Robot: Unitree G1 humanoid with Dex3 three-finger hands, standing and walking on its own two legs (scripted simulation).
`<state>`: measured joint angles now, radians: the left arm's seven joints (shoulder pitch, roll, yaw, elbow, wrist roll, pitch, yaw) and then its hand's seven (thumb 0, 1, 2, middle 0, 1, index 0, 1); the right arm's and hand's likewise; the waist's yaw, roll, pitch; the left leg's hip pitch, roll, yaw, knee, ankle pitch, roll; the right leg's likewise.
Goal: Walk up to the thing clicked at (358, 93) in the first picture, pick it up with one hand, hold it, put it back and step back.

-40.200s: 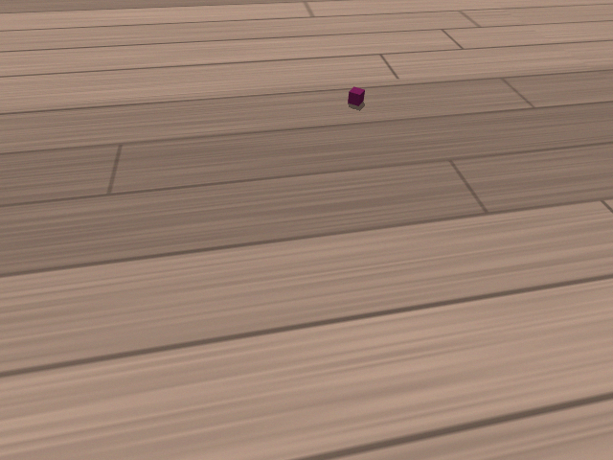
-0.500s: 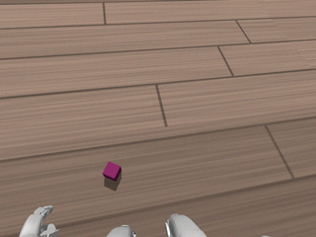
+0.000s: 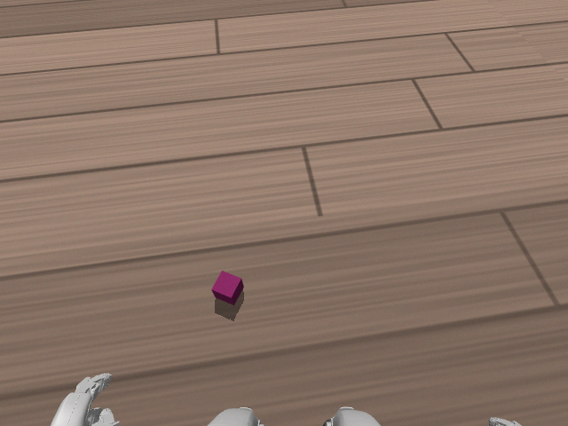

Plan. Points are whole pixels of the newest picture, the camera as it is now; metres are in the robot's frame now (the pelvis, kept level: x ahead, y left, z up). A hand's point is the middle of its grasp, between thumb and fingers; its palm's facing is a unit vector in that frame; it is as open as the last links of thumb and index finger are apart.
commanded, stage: step back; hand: left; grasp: from above
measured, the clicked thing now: (228, 288) +0.58 +0.23 -0.72
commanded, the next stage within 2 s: none
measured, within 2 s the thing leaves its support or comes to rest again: neither
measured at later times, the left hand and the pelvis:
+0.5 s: hand out of the picture -0.09 +0.25 -0.15, palm faces -0.06 -0.91 -0.41, open 7.4 cm; pelvis -0.16 -0.02 -0.01, yaw -4 degrees
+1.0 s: hand out of the picture -0.20 +0.25 -0.14, palm faces +0.01 -0.92 -0.39, open 7.4 cm; pelvis -0.33 -0.02 +0.00, yaw +0 degrees
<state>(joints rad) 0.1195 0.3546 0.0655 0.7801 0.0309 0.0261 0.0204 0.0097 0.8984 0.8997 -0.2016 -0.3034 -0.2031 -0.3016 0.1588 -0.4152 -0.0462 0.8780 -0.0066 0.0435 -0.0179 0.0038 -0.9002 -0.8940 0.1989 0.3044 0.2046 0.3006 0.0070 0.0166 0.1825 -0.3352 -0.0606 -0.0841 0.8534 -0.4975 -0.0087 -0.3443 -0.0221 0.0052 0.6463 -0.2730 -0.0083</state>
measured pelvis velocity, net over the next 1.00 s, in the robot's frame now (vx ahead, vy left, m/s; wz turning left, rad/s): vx -0.33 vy -0.02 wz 0.00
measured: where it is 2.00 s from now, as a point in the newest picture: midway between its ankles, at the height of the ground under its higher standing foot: outside the picture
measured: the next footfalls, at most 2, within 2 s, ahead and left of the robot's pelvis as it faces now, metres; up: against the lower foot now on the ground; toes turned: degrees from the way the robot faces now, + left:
left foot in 0.04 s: +0.02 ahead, +0.12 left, +0.00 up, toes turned -3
right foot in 0.44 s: -0.15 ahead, -0.14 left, +0.00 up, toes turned -2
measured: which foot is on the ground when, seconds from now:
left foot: up 0.00-0.02, down 0.04-0.46, up 0.48-0.78, down 0.80-1.00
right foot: down 0.00-0.06, up 0.08-0.42, down 0.44-0.82, up 0.84-1.00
